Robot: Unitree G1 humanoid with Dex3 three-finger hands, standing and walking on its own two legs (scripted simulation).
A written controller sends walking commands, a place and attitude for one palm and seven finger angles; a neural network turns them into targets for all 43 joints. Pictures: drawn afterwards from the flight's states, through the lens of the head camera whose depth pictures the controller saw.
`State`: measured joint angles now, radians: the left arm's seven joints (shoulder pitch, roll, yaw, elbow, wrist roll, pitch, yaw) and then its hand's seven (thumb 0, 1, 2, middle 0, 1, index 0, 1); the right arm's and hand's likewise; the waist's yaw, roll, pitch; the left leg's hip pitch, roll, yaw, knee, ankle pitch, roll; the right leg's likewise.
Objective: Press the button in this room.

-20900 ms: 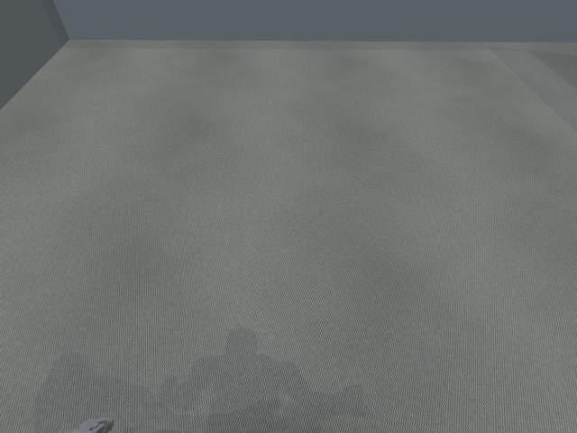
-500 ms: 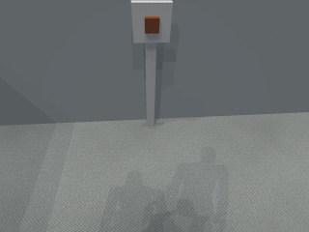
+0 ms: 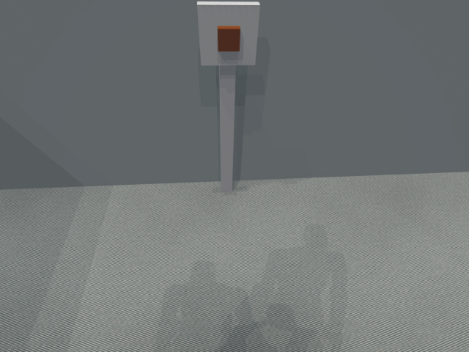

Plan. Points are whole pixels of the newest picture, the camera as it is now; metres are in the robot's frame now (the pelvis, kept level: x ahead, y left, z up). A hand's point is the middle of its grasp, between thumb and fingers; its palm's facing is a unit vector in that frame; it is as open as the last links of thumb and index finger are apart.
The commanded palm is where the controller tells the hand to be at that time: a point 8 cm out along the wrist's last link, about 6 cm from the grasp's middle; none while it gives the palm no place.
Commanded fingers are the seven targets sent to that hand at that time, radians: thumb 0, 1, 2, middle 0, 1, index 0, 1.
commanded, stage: look at it before walking up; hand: left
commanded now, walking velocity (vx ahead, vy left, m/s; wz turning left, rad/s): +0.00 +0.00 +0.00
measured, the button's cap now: (228, 38) +1.01 +0.08 +0.08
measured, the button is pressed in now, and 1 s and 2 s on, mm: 0 0 0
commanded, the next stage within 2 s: walk to a spot facing it in 0.04 s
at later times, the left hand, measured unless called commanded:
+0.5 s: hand out of the picture +0.02 +0.18 -0.18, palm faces -0.09 -0.96 -0.26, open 7.4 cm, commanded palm none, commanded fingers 0.00 0.90 0.90 -0.20 -0.30 -0.20 -0.30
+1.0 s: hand out of the picture +0.11 +0.14 -0.16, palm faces -0.29 -0.94 -0.21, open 7.4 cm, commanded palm none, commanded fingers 0.00 0.90 0.90 -0.20 -0.30 -0.20 -0.30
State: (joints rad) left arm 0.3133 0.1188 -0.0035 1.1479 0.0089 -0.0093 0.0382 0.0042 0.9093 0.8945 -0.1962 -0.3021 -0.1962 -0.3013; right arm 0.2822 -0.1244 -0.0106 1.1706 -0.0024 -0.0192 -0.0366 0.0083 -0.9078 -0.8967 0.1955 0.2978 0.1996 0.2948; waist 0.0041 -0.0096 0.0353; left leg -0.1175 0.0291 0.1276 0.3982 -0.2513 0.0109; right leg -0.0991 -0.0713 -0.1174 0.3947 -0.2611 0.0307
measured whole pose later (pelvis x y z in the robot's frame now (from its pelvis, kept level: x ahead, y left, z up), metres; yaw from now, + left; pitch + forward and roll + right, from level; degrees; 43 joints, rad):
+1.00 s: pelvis +0.07 -0.04 +0.00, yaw -24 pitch +3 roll +0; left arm 0.38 0.17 0.05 1.00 0.03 -0.03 -0.01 0.01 0.90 0.89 -0.20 -0.30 -0.20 -0.30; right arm 0.05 -0.25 -0.06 0.91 -0.02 0.01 0.01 0.01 -0.90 -0.90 0.19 0.30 0.20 0.29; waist 0.08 0.01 0.07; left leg -0.51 0.08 0.02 0.85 -0.31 -0.08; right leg -0.11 0.05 0.11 0.37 -0.31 -0.04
